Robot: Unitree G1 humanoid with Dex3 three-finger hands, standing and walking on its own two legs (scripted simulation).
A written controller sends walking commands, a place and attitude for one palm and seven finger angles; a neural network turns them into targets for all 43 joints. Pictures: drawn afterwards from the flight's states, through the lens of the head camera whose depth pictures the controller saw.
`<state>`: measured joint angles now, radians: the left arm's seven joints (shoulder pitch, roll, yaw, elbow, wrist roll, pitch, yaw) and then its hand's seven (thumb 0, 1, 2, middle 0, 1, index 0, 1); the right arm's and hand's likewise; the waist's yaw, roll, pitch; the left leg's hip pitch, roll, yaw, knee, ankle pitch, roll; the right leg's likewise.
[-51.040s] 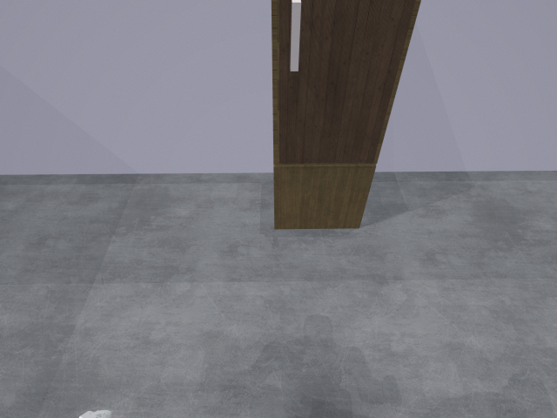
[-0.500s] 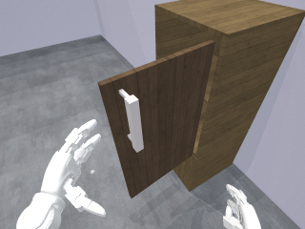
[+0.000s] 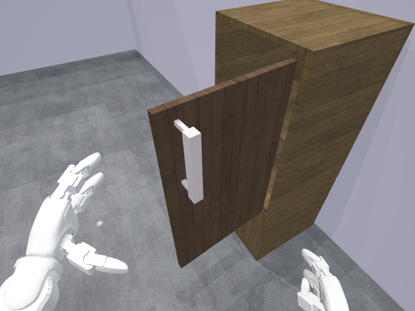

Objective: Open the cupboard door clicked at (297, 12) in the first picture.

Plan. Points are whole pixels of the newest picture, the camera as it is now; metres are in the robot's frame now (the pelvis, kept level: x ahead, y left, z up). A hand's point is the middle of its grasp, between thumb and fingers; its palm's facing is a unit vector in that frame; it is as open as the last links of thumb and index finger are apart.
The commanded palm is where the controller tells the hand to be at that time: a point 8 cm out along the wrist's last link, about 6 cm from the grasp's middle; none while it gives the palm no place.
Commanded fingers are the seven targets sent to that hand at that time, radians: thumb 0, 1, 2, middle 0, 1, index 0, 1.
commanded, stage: draw the hand back to the body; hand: left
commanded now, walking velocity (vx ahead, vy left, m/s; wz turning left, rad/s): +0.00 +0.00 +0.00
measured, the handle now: (188, 163) +0.35 +0.09 +0.13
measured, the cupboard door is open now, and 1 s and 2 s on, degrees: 96 96 96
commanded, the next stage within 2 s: step back with the hand held close in 1.00 s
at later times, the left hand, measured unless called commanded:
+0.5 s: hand (73, 204) +0.22 +0.25 +0.16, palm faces +0.39 -0.84 -0.38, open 10.5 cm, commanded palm +0.17 +0.29 +0.17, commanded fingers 0.00 0.73 0.82 -0.19 -0.30 -0.19 -0.30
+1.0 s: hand (68, 200) +0.23 +0.25 +0.16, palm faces +0.44 -0.81 -0.38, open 7.4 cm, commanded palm +0.18 +0.29 +0.17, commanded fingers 0.00 0.90 0.90 -0.20 -0.30 -0.20 -0.30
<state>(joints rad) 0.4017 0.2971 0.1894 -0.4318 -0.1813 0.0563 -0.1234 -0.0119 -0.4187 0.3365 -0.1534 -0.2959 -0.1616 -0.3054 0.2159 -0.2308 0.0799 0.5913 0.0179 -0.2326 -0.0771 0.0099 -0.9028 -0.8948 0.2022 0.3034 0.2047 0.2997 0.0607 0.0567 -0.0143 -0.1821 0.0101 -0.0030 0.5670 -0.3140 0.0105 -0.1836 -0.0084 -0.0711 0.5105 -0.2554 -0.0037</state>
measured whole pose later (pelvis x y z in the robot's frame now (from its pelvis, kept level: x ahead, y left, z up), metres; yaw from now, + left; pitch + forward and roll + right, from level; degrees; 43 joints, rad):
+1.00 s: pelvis +0.03 +0.00 +0.01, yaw -2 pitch -5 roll -1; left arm 0.44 0.32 0.32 -0.36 -0.05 -0.09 0.11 0.01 0.88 0.90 -0.20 -0.30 -0.21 -0.31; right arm 0.18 -0.22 0.02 0.65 -0.01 -0.10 -0.06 0.01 -0.90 -0.89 0.20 0.30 0.20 0.30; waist 0.08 0.06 0.03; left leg -0.04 0.02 0.03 0.40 -0.27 0.00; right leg -0.07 0.01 -0.04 0.36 -0.21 -0.01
